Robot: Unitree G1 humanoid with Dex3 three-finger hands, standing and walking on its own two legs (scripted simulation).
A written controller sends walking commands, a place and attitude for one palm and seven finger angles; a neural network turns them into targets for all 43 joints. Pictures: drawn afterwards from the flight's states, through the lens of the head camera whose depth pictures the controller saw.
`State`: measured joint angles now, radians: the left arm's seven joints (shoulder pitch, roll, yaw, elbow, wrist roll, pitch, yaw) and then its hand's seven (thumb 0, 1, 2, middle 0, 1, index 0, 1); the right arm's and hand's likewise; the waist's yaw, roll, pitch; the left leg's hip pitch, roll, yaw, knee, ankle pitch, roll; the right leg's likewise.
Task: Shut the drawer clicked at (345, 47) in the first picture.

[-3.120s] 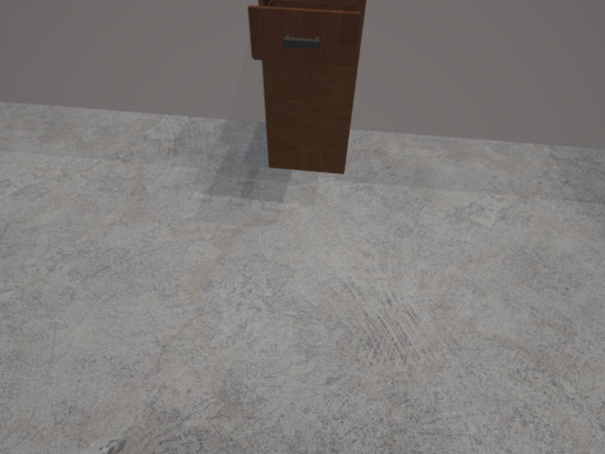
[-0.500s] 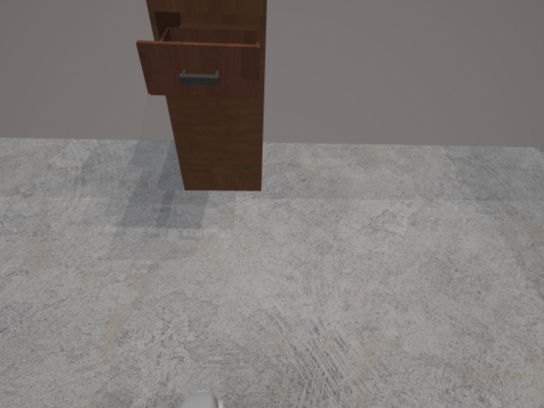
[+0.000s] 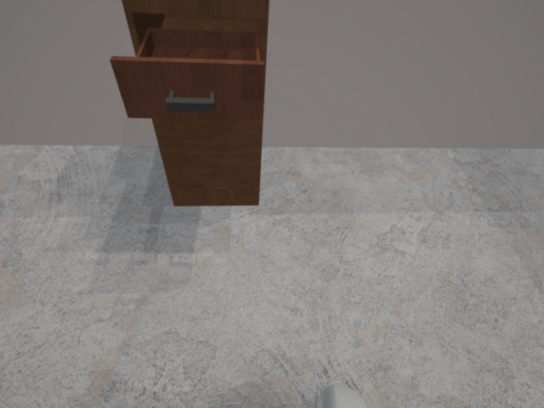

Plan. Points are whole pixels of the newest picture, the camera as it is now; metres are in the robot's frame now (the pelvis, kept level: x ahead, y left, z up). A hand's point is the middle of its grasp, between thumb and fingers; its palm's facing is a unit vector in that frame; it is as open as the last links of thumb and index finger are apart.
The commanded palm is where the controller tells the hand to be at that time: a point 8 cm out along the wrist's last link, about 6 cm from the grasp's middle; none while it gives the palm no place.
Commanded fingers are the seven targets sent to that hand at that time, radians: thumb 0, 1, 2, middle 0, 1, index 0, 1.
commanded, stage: walk to a spot facing it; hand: left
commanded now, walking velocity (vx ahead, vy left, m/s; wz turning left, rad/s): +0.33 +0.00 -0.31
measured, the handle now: (191, 99) +0.79 +0.25 +0.00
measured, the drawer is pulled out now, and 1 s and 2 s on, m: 0.28 0.28 0.28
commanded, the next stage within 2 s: turn to face it in 0.12 s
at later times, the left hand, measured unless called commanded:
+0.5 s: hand (208, 347) +0.25 +0.13 -0.18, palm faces +0.02 -0.98 -0.19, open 7.1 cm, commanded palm none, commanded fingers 0.00 0.90 0.90 -0.20 -0.30 -0.20 -0.30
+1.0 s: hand (202, 378) +0.20 +0.13 -0.18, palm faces +0.21 -0.96 -0.20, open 7.3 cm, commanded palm none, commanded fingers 0.00 0.90 0.90 -0.20 -0.30 -0.20 -0.30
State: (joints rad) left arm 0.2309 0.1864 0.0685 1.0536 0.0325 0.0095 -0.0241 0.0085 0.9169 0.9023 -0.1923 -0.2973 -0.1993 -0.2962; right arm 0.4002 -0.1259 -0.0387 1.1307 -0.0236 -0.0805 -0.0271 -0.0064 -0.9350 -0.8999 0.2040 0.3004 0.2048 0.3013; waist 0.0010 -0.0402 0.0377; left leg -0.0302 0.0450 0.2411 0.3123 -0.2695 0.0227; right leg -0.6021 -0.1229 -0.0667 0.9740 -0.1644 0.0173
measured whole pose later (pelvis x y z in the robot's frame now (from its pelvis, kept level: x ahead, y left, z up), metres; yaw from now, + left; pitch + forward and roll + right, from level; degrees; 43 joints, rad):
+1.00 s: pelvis +0.23 -0.05 -0.01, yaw +7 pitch -2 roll +0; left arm 0.33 0.15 0.03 1.08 0.03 -0.02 0.02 0.01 0.91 0.90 -0.19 -0.30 -0.20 -0.30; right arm 0.25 -0.18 -0.06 1.09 -0.03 0.04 0.00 0.00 -0.92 -0.90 0.20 0.30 0.20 0.30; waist 0.03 0.02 -0.01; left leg -0.38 0.01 0.05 0.79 -0.39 0.02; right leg -0.15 -0.06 -0.10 0.49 -0.30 0.01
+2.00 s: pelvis +0.47 +0.01 -0.01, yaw +9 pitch -2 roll +0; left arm 0.15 0.14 0.04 1.02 0.02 -0.03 0.04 -0.03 0.95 0.90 -0.20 -0.30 -0.21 -0.30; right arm 0.30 -0.15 -0.05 1.12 -0.01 0.01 -0.04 0.00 -0.91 -0.90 0.20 0.30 0.20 0.30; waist -0.02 0.04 0.06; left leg -0.38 0.08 0.05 0.94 -0.44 -0.04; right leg -0.27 -0.02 -0.16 0.49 -0.19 -0.05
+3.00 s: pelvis +0.40 +0.03 -0.01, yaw +8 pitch -2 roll +0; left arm 0.31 0.11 -0.01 1.13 0.00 0.02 0.03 0.00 0.91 0.90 -0.20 -0.30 -0.20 -0.30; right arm 0.37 -0.13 -0.01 1.19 -0.02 0.03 -0.03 0.00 -0.92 -0.90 0.20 0.30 0.20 0.30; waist -0.03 -0.01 0.02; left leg -0.26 0.02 0.07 0.40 -0.11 0.01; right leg -0.10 0.01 -0.05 0.44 -0.30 -0.02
